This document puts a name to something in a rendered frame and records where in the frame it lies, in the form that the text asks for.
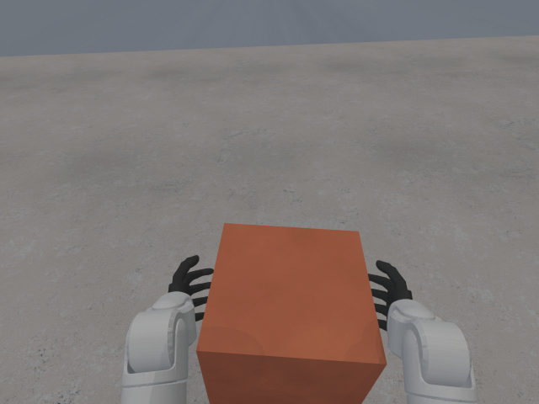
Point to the left robot forearm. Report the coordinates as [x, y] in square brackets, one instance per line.
[155, 365]

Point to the carton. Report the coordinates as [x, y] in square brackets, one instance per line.
[289, 319]

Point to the robot right hand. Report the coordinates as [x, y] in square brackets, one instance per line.
[396, 289]

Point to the right robot forearm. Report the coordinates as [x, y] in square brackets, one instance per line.
[437, 361]

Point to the robot left hand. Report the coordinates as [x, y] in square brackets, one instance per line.
[182, 278]

